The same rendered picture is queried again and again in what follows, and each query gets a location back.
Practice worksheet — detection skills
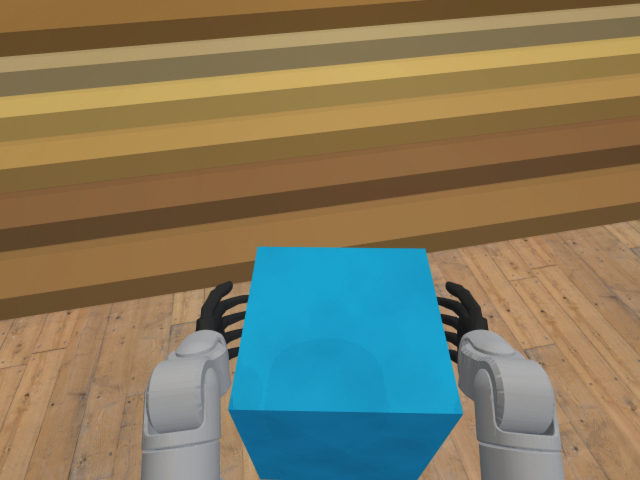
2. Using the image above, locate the left robot forearm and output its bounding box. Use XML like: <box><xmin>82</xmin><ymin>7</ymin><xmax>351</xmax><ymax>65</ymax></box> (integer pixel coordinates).
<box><xmin>141</xmin><ymin>330</ymin><xmax>231</xmax><ymax>480</ymax></box>

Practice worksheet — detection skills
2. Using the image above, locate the right robot hand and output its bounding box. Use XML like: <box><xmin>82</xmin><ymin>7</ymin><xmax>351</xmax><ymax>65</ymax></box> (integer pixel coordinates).
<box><xmin>437</xmin><ymin>282</ymin><xmax>489</xmax><ymax>363</ymax></box>

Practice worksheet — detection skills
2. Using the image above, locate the left robot hand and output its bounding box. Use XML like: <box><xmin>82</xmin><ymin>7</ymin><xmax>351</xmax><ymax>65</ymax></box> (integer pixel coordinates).
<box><xmin>195</xmin><ymin>281</ymin><xmax>249</xmax><ymax>360</ymax></box>

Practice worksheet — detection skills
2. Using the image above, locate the carton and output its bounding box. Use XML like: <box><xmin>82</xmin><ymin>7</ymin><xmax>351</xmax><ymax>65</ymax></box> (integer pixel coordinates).
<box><xmin>228</xmin><ymin>247</ymin><xmax>463</xmax><ymax>480</ymax></box>

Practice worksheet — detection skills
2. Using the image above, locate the right robot forearm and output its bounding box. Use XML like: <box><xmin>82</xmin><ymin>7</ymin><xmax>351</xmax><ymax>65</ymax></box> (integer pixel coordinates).
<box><xmin>457</xmin><ymin>330</ymin><xmax>565</xmax><ymax>480</ymax></box>

